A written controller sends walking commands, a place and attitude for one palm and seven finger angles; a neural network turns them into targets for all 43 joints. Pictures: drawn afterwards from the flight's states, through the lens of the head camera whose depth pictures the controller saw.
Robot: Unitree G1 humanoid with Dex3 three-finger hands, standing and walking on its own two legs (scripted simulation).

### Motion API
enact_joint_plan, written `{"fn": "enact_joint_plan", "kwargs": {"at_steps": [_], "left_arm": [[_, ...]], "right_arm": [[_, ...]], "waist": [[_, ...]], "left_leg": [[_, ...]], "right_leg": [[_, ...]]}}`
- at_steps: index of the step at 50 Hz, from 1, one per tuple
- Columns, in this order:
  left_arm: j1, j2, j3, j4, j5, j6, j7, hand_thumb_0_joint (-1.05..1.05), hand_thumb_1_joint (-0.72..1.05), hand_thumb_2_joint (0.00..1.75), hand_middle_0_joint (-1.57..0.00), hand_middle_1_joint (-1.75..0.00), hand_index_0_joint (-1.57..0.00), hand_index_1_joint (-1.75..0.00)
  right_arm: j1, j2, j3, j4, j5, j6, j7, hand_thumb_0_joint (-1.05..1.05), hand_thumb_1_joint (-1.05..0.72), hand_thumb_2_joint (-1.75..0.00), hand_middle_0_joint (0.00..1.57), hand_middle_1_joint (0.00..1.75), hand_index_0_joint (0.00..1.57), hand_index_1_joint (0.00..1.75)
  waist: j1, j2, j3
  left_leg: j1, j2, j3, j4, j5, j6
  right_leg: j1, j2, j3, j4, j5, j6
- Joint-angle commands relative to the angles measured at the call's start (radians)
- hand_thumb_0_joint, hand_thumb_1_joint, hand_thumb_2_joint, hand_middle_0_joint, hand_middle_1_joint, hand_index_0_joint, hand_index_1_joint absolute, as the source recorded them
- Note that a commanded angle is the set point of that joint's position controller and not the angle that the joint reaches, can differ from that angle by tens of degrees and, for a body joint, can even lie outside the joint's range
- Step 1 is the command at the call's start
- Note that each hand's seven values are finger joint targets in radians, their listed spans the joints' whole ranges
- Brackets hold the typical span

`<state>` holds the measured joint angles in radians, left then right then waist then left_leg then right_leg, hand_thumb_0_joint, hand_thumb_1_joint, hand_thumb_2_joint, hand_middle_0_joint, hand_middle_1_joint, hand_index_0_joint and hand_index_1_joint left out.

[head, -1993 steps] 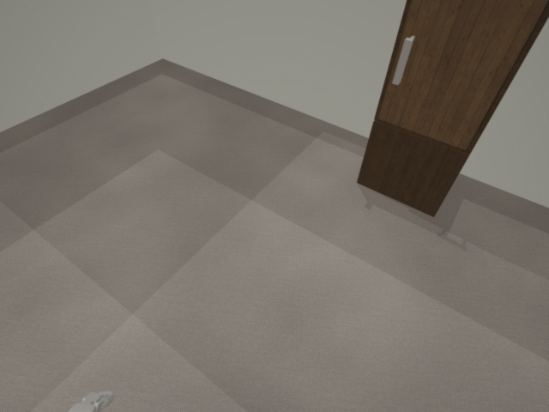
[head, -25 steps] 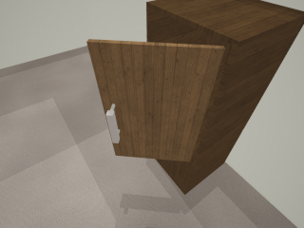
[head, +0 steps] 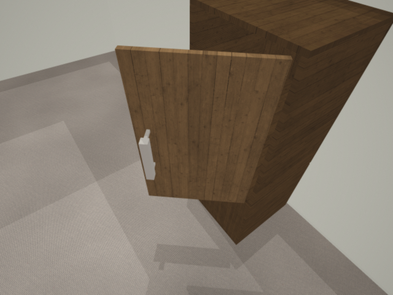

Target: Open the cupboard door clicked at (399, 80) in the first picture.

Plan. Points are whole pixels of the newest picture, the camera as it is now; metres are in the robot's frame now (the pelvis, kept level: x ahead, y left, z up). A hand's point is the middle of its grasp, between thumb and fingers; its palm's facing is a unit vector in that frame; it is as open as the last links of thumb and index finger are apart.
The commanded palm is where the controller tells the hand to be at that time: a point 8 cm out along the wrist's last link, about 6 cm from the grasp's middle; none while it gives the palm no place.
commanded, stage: raise the hand with hooked fingers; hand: left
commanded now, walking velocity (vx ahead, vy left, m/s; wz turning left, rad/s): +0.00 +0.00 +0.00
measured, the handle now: (149, 155) +0.51 +0.17 -0.07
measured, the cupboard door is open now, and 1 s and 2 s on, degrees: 49 49 49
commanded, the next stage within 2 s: none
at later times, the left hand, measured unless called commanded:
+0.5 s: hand (89, 281) +0.17 +0.23 -0.08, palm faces +0.02 -1.00 -0.05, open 9.2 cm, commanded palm +0.14 +0.28 -0.07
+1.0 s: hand (83, 263) +0.20 +0.26 -0.07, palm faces -0.05 -1.00 -0.06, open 12.2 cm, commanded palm +0.18 +0.31 -0.06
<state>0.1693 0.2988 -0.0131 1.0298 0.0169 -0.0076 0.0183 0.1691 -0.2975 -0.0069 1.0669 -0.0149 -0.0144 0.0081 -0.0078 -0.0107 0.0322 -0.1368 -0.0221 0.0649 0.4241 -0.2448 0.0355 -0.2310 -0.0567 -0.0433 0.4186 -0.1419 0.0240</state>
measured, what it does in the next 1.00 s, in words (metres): lowers itself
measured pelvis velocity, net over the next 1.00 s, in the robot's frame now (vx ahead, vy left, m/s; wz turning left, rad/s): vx -0.02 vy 0.00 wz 0.04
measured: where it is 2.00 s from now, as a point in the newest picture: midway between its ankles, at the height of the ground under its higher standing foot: outside the picture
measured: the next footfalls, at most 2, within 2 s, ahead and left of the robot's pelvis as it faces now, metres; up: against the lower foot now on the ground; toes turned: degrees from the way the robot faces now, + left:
none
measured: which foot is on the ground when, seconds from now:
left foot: down 0.00-1.00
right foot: down 0.00-1.00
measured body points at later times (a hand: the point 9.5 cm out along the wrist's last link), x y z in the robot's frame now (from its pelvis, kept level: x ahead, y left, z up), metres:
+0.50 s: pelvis -0.02 -0.02 -0.13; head +0.07 +0.00 +0.31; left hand +0.16 +0.29 -0.08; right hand +0.23 -0.25 -0.17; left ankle -0.01 +0.09 -0.74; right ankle +0.05 -0.13 -0.74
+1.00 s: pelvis -0.02 +0.00 -0.12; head +0.06 +0.03 +0.33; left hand +0.20 +0.31 -0.07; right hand +0.17 -0.24 -0.18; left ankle -0.01 +0.09 -0.74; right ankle +0.05 -0.13 -0.74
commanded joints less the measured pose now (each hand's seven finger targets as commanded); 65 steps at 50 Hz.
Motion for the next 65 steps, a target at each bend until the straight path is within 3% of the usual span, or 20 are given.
{"fn": "enact_joint_plan", "kwargs": {"at_steps": [1,2,3,4,5,7,8,10,12,16,17,22,27,30,34,40,47,50,57,65], "left_arm": [[0.003,0.322,0.364,-0.994,-0.102,-0.194,-0.007,0.0,0.85,0.88,-0.2,-0.33,-0.2,-0.33],[0.039,0.25,0.317,-0.896,-0.153,-0.179,0.01,0.0,0.83,0.87,-0.21,-0.34,-0.21,-0.34],[0.201,0.02,0.216,-0.779,-0.178,-0.138,-0.012,0.0,0.81,0.86,-0.21,-0.36,-0.21,-0.36],[0.046,0.032,0.23,-0.909,-0.217,-0.198,-0.037,0.0,0.78,0.85,-0.21,-0.37,-0.21,-0.37],[0.132,0.062,0.286,-0.819,-0.228,-0.262,-0.073,0.0,0.76,0.84,-0.21,-0.39,-0.21,-0.39],[0.278,0.007,0.309,-0.632,-0.255,-0.382,-0.15,0.0,0.71,0.82,-0.21,-0.42,-0.21,-0.42],[0.299,-0.036,0.292,-0.609,-0.277,-0.456,-0.206,0.0,0.69,0.81,-0.22,-0.43,-0.22,-0.43],[0.324,-0.037,0.302,-0.615,-0.322,-0.602,-0.319,0.0,0.64,0.79,-0.22,-0.47,-0.22,-0.47],[0.272,0.053,0.377,-0.629,-0.35,-0.712,-0.426,0.0,0.6,0.77,-0.22,-0.5,-0.22,-0.5],[0.061,0.245,0.491,-0.824,-0.437,-0.8,-0.618,0.0,0.5,0.73,-0.23,-0.55,-0.23,-0.55],[-0.016,0.295,0.524,-0.907,-0.466,-0.795,-0.646,0.0,0.48,0.72,-0.23,-0.57,-0.23,-0.57],[0.016,0.24,0.49,-1.142,-0.525,-0.658,-0.663,0.0,0.36,0.67,-0.24,-0.64,-0.24,-0.64],[0.138,0.202,0.481,-1.062,-0.468,-0.406,-0.638,0.0,0.25,0.62,-0.25,-0.72,-0.25,-0.72],[0.196,0.212,0.511,-1.077,-0.447,-0.339,-0.607,0.0,0.18,0.59,-0.25,-0.76,-0.25,-0.76],[0.161,0.216,0.547,-1.064,-0.464,-0.374,-0.561,0.0,0.08,0.55,-0.26,-0.82,-0.26,-0.82],[0.075,0.199,0.475,-1.072,-0.449,-0.465,-0.558,0.0,-0.06,0.49,-0.27,-0.92,-0.27,-0.92],[-0.014,0.31,0.514,-1.102,-0.432,-0.428,-0.569,0.0,-0.22,0.42,-0.28,-1.02,-0.28,-1.02],[0.013,0.298,0.521,-1.14,-0.437,-0.421,-0.542,0.0,-0.29,0.39,-0.29,-1.07,-0.29,-1.07],[-0.041,0.266,0.493,-0.987,-0.428,-0.374,-0.528,0.0,-0.45,0.32,-0.3,-1.17,-0.3,-1.17],[-0.205,0.34,0.512,-0.99,-0.418,-0.393,-0.571,0.0,-0.5,0.3,-0.3,-1.2,-0.3,-1.2]], "right_arm": [[-0.091,-0.116,-0.039,-0.413,0.034,-0.228,-0.071,0.0,-0.9,-0.9,0.2,0.3,0.2,0.3],[-0.065,-0.135,-0.03,-0.363,0.043,-0.245,-0.071,0.0,-0.9,-0.9,0.2,0.3,0.2,0.3],[-0.009,-0.059,-0.041,-0.361,0.057,-0.253,-0.053,0.0,-0.9,-0.9,0.2,0.3,0.2,0.3],[-0.051,-0.102,-0.055,-0.435,0.05,-0.271,-0.049,0.0,-0.9,-0.9,0.2,0.3,0.2,0.3],[-0.031,-0.11,-0.071,-0.438,0.043,-0.281,-0.053,0.0,-0.9,-0.9,0.2,0.3,0.2,0.3],[-0.025,-0.104,-0.074,-0.471,0.042,-0.296,-0.045,0.0,-0.9,-0.9,0.2,0.3,0.2,0.3],[-0.022,-0.098,-0.076,-0.489,0.043,-0.307,-0.038,0.0,-0.9,-0.9,0.2,0.3,0.2,0.3],[-0.036,-0.096,-0.085,-0.533,0.038,-0.343,-0.025,0.0,-0.9,-0.9,0.2,0.3,0.2,0.3],[-0.018,-0.104,-0.09,-0.565,0.036,-0.375,-0.012,0.0,-0.9,-0.9,0.2,0.3,0.2,0.3],[-0.028,-0.11,-0.073,-0.646,0.047,-0.411,-0.032,0.0,-0.9,-0.9,0.2,0.3,0.2,0.3],[-0.021,-0.118,-0.073,-0.65,0.045,-0.411,-0.043,0.0,-0.9,-0.9,0.2,0.3,0.2,0.3],[-0.011,-0.121,-0.068,-0.645,0.049,-0.402,-0.076,0.0,-0.9,-0.9,0.2,0.3,0.2,0.3],[-0.006,-0.107,-0.086,-0.627,0.064,-0.358,-0.077,0.0,-0.9,-0.9,0.2,0.3,0.2,0.3],[-0.019,-0.098,-0.094,-0.65,0.066,-0.329,-0.069,0.0,-0.9,-0.9,0.2,0.3,0.2,0.3],[-0.022,-0.082,-0.085,-0.659,0.057,-0.314,-0.068,0.0,-0.9,-0.9,0.2,0.3,0.2,0.3],[0.011,-0.104,-0.067,-0.664,0.055,-0.33,-0.067,0.0,-0.9,-0.9,0.2,0.3,0.2,0.3],[0.031,-0.136,-0.054,-0.682,0.06,-0.326,-0.078,0.0,-0.9,-0.9,0.2,0.3,0.2,0.3],[0.04,-0.129,-0.052,-0.685,0.061,-0.318,-0.075,0.0,-0.9,-0.9,0.2,0.3,0.2,0.3],[0.052,-0.14,-0.043,-0.69,0.062,-0.293,-0.073,0.0,-0.9,-0.9,0.2,0.3,0.2,0.3],[0.081,-0.151,-0.041,-0.686,0.06,-0.292,-0.086,0.0,-0.9,-0.9,0.2,0.3,0.2,0.3]], "waist": [[0.08,0.278,-0.286],[0.04,0.274,-0.219],[0.008,0.181,-0.097],[-0.015,0.109,0.031],[-0.008,0.015,0.035],[0.013,-0.157,0.098],[0.018,-0.238,0.056],[0.044,-0.2,-0.054],[0.064,-0.077,-0.17],[0.037,0.017,-0.388],[0.035,0.054,-0.405],[0.025,0.134,-0.497],[0.025,0.085,-0.453],[0.042,0.044,-0.478],[0.041,-0.008,-0.452],[0.015,0.054,-0.431],[0.026,0.115,-0.425],[0.036,0.156,-0.457],[0.006,0.103,-0.343],[0.0,0.096,-0.433]], "left_leg": [[0.073,0.057,-0.112,-0.05,0.456,-0.075],[-0.021,0.044,-0.089,-0.042,0.295,-0.101],[-0.07,0.036,-0.091,-0.051,0.15,-0.088],[-0.184,0.024,-0.108,-0.016,-0.003,-0.068],[-0.254,0.021,-0.101,0.029,-0.114,-0.051],[-0.434,-0.006,-0.096,0.134,-0.224,-0.048],[-0.499,-0.014,-0.086,0.204,-0.245,-0.047],[-0.596,-0.024,-0.062,0.349,-0.259,-0.048],[-0.666,-0.03,-0.054,0.475,-0.217,-0.048],[-0.807,-0.013,-0.05,0.66,-0.26,-0.026],[-0.812,-0.003,-0.06,0.695,-0.241,-0.021],[-0.723,0.014,-0.087,0.725,-0.044,0.007],[-0.736,0.016,-0.104,0.706,0.077,-0.003],[-0.732,0.013,-0.106,0.679,0.097,-0.011],[-0.777,0.012,-0.106,0.686,0.038,-0.02],[-0.757,0.01,-0.113,0.664,-0.077,-0.019],[-0.719,0.011,-0.142,0.598,-0.132,-0.024],[-0.66,0.012,-0.149,0.571,-0.081,-0.036],[-0.726,0.009,-0.158,0.547,-0.193,-0.044],[-0.663,0.011,-0.153,0.56,-0.117,-0.038]], "right_leg": [[0.052,0.033,-0.038,0.108,-0.004,-0.088],[0.041,0.027,-0.062,0.103,-0.064,-0.088],[-0.036,0.037,-0.064,0.073,-0.076,-0.068],[-0.097,0.031,-0.06,0.069,-0.115,-0.058],[-0.163,0.031,-0.062,0.086,-0.212,-0.052],[-0.304,0.04,-0.074,0.168,-0.342,-0.052],[-0.369,0.045,-0.07,0.23,-0.405,-0.046],[-0.457,0.041,-0.031,0.348,-0.465,-0.049],[-0.489,0.029,0.032,0.448,-0.436,-0.061],[-0.502,0.009,0.162,0.526,-0.567,-0.057],[-0.504,0.016,0.176,0.552,-0.555,-0.067],[-0.477,0.057,0.102,0.641,-0.242,-0.062],[-0.47,0.067,0.038,0.646,-0.075,-0.05],[-0.454,0.059,0.012,0.642,-0.046,-0.037],[-0.484,0.063,0.012,0.644,-0.125,-0.038],[-0.585,0.068,0.0,0.638,-0.282,-0.046],[-0.598,0.074,-0.026,0.642,-0.318,-0.059],[-0.588,0.071,-0.041,0.641,-0.281,-0.056],[-0.634,0.077,-0.054,0.627,-0.334,-0.056],[-0.599,0.076,-0.035,0.61,-0.285,-0.058]]}}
